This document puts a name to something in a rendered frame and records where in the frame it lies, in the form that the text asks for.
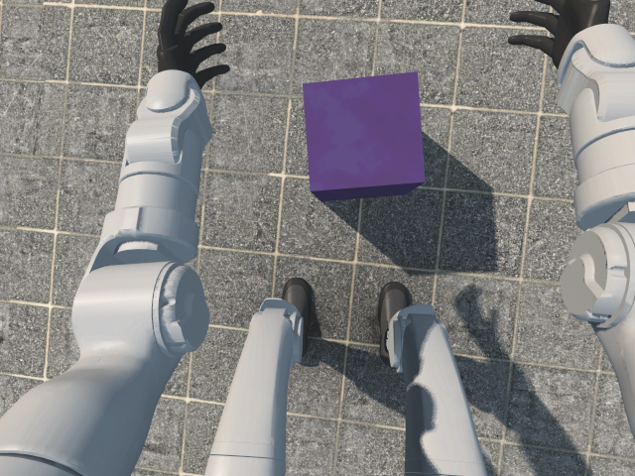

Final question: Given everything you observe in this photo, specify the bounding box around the right robot shin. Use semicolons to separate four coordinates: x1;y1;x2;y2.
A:
386;303;448;352

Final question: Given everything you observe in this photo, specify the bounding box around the left robot hand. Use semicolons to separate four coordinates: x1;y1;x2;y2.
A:
157;0;230;90

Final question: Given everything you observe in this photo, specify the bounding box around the left robot shin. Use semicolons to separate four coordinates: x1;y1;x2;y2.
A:
248;297;301;332

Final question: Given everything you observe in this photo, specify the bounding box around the carton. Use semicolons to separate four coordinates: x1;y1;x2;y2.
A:
303;71;425;201

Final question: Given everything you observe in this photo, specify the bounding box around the robot right forearm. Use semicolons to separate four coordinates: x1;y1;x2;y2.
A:
556;24;635;231

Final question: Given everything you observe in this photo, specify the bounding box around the right robot upper arm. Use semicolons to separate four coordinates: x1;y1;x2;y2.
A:
561;222;635;439

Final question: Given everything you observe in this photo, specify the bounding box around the left robot upper arm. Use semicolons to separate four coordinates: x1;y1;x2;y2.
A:
0;261;210;476

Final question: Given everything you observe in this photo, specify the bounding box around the right robot hand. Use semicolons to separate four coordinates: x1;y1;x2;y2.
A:
508;0;610;68

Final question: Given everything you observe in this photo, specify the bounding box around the robot shin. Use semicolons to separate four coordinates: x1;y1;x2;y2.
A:
386;303;448;352
248;297;301;332

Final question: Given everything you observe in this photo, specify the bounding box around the robot left forearm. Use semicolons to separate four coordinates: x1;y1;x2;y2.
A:
71;69;213;345

